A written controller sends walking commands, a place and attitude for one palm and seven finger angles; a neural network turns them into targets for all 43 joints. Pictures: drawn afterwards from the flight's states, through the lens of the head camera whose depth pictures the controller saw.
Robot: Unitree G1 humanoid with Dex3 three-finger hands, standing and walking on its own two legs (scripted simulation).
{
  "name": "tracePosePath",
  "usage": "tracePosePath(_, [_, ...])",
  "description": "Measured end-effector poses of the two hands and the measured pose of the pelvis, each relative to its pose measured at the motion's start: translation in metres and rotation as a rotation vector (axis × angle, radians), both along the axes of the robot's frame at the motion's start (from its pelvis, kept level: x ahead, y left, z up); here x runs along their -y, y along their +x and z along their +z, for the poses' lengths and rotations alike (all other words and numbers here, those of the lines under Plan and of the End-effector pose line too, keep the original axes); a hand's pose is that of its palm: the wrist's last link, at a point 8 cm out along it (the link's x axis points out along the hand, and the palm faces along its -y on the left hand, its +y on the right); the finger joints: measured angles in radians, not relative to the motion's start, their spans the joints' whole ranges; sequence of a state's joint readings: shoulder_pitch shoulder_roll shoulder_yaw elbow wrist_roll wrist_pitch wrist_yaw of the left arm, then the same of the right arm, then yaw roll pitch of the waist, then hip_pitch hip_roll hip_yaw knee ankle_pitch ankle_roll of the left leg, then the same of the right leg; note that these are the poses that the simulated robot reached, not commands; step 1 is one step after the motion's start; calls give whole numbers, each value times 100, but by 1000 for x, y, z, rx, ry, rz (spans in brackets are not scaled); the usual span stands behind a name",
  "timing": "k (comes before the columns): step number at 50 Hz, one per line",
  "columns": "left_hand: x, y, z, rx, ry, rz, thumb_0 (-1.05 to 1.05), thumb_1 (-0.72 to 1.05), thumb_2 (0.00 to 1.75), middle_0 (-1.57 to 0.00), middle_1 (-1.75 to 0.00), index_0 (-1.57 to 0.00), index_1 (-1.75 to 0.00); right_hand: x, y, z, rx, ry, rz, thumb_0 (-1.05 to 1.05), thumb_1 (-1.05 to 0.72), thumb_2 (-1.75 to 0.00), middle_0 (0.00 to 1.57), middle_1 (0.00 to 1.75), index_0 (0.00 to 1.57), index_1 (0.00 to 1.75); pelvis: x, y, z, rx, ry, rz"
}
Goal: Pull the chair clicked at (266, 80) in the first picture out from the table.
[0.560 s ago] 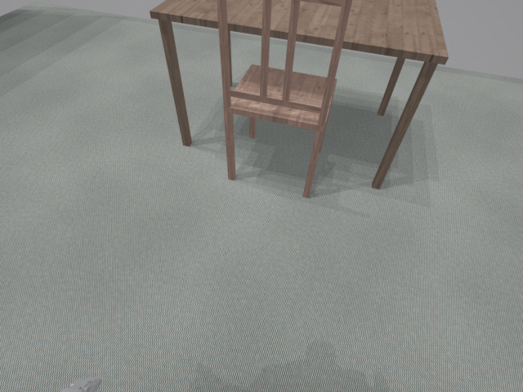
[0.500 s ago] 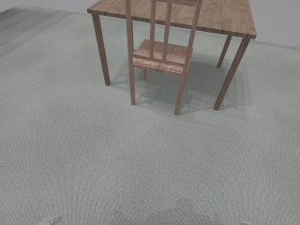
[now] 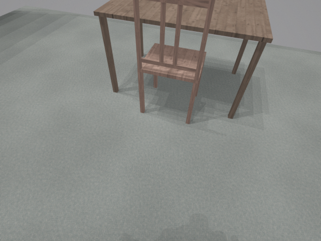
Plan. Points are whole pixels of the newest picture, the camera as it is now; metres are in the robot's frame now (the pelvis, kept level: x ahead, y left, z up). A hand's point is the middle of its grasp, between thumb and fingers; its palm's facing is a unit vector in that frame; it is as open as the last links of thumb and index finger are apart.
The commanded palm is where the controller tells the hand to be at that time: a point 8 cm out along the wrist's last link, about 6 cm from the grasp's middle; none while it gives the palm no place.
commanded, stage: stand and wait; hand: left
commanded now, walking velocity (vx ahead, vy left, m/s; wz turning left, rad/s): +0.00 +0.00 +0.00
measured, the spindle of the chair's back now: (162, 35) +1.23 +0.06 -0.05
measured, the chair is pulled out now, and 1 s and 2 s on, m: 0.00 0.00 0.00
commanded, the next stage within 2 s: look at it before walking up in 0.28 s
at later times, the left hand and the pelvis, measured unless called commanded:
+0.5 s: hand out of the picture +0.07 +0.23 -0.15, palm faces -0.04 -0.94 -0.33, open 7.3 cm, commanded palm none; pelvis -0.01 -0.01 +0.00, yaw +0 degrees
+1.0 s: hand out of the picture +0.05 +0.23 -0.15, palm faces -0.04 -0.94 -0.33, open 7.3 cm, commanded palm none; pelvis -0.02 -0.01 +0.00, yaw -1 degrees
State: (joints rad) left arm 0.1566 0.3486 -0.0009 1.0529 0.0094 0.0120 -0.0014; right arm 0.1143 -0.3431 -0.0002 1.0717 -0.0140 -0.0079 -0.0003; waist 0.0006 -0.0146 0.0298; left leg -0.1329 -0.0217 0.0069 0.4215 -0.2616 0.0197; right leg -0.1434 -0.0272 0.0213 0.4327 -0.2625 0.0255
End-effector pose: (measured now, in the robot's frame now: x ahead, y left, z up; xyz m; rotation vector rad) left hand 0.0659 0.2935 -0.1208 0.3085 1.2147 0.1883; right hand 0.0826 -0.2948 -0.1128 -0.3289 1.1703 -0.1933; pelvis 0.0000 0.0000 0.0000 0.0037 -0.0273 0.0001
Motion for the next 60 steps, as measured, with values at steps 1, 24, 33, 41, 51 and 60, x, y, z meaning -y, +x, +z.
tracePosePath(1, [0, -2, 0, -3, 2, 1, 0, 91, 90, -20, -30, -20, -30, 1, -3, 0, -7, 0, -2, 1, -91, -90, 20, 30, 20, 30, 1, -1, 0, 1, 0, 0])
tracePosePath(24, [17, -5, 5, 17, -4, -21, 0, 91, 90, -20, -30, -20, -30, 10, -29, -4, -30, 22, -21, 1, -91, -90, 20, 30, 20, 30, 12, -15, 3, 5, 3, -8])
tracePosePath(33, [20, -9, 4, 11, -8, -20, 0, 91, 90, -20, -30, -20, -30, 13, -33, -4, -37, 20, -28, 1, -91, -90, 20, 30, 20, 30, 14, -16, 3, 6, 2, -9])
tracePosePath(41, [19, -13, 3, 2, -9, -17, 0, 91, 90, -20, -30, -20, -30, 13, -35, -2, -38, 16, -28, 1, -91, -90, 20, 30, 20, 30, 15, -17, 4, 8, 0, -10])
tracePosePath(51, [17, -18, 3, -8, -5, -11, 0, 91, 90, -20, -30, -20, -30, 11, -36, -3, -39, 18, -26, 1, -91, -90, 20, 30, 20, 30, 13, -18, 4, 8, 1, -11])
tracePosePath(60, [38, -45, -20, -72, -88, 57, 0, 91, 90, -20, -30, -20, -30, -22, -54, -25, -139, 81, -27, 1, -91, -90, 20, 29, 20, 30, 8, 4, -6, -10, -15, 20])
